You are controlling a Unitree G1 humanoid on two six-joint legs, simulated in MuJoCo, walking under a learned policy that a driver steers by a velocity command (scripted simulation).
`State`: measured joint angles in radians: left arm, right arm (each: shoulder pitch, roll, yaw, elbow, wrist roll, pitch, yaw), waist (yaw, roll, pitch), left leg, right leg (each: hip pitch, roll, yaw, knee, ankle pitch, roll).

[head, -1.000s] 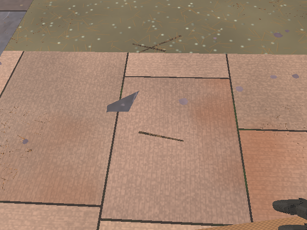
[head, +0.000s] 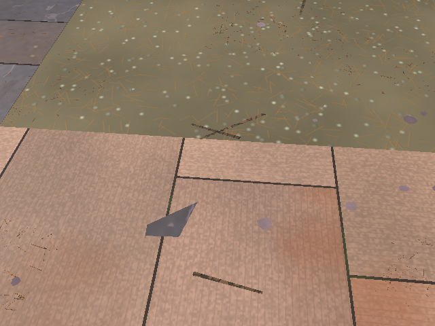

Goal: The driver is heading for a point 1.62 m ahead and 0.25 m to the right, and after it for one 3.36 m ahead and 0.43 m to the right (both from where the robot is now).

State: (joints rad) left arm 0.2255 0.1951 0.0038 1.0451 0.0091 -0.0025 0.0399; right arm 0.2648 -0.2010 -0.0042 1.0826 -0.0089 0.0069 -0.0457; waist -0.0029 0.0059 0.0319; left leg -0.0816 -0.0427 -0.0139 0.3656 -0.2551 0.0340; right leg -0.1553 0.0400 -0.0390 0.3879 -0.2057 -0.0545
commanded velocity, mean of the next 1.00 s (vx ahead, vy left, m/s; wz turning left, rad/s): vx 0.12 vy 0.00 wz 0.00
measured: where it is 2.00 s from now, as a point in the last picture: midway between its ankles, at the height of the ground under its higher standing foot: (227, 264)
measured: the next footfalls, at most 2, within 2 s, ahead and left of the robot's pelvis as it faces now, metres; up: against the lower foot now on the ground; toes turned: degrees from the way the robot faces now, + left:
left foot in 1.04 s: +0.06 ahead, +0.13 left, +0.00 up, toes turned +3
right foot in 1.46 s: +0.50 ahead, -0.08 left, +0.00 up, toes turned -5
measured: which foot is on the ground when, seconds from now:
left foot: down 0.00-0.80, up 0.82-1.00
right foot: down 0.00-1.00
